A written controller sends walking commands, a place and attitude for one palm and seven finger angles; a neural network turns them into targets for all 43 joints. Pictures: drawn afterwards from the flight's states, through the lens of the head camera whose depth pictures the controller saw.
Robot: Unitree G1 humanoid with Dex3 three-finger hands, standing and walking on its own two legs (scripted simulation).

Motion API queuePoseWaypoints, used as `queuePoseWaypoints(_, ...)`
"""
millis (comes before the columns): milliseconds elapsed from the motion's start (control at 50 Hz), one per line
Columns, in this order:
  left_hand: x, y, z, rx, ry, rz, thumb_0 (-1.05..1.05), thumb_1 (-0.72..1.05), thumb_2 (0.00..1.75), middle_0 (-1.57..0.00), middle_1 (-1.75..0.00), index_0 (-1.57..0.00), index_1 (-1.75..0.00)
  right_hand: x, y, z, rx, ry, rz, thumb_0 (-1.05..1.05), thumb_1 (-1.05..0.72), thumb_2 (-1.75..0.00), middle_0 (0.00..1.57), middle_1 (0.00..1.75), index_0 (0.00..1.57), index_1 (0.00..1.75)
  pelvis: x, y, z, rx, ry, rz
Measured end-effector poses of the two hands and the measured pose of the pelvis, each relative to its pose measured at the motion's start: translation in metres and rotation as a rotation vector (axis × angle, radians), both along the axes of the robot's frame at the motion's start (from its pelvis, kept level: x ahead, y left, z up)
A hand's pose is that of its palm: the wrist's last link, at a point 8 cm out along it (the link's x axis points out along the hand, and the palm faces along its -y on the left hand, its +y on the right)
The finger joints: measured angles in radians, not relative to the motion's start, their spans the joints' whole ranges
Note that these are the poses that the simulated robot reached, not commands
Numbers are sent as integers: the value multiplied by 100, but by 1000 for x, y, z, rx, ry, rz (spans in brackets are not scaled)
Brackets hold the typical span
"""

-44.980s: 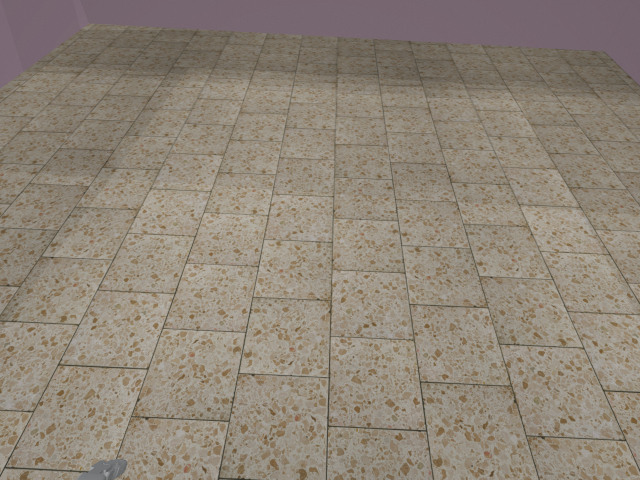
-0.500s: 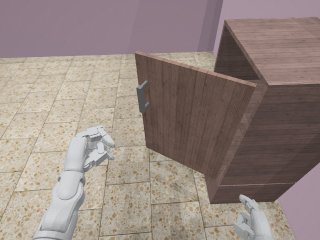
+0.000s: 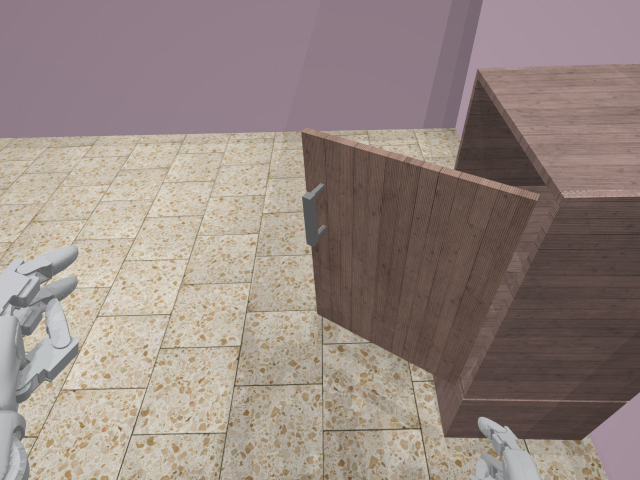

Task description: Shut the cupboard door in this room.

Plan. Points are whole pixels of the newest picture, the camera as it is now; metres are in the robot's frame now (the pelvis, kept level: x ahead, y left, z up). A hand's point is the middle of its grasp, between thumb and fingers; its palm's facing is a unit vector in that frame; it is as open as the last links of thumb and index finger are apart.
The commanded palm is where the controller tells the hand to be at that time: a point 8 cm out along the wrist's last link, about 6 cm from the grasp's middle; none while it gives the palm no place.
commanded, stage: draw the hand back to the body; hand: left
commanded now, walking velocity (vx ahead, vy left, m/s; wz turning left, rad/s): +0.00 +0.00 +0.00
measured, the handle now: (316, 215) +0.63 +0.10 -0.05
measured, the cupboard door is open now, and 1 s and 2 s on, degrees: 59 59 59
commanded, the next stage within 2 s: step back with the hand held close in 0.36 s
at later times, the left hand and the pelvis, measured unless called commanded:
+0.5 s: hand (70, 356) +0.18 +0.26 +0.16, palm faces +0.45 -0.79 -0.41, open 7.4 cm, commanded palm +0.13 +0.29 +0.17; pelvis -0.02 -0.01 +0.00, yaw -1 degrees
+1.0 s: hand (30, 387) +0.15 +0.28 +0.16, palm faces +0.40 -0.77 -0.50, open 7.4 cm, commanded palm +0.09 +0.31 +0.17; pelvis -0.06 +0.02 -0.01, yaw -2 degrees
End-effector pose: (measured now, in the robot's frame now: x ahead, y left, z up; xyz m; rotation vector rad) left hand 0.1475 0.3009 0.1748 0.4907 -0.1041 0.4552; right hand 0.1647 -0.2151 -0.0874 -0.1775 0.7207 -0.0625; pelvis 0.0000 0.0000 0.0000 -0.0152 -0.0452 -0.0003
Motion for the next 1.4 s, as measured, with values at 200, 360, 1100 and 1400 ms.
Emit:
queuePoseWaypoints(200, -15, 1, -7, -28, -25, 34, 1, 89, 90, -24, -34, -24, -34, -10, -14, 3, -34, -22, -21, 1, -90, -90, 20, 30, 20, 30, -11, -1, 0, 4, -11, 1)
queuePoseWaypoints(360, -12, -9, -4, -20, -45, -18, 1, 89, 90, -22, -31, -22, -31, -11, -15, 12, -32, -71, -33, 1, -90, -90, 20, 30, 20, 30, -14, -6, 0, 3, -21, -8)
queuePoseWaypoints(1100, -64, 17, -4, 123, -113, -81, 1, 89, 90, -22, -30, -21, -30, -88, -17, 9, -99, -31, -127, 1, -90, -90, 20, 30, 20, 30, -77, 16, -18, 5, 44, -29)
queuePoseWaypoints(1400, -94, 0, 1, 138, -245, -123, 1, 89, 90, -22, -30, -21, -30, -152, -28, -7, -114, 31, -120, 1, -90, -90, 20, 30, 20, 30, -118, 7, -27, 9, 37, -17)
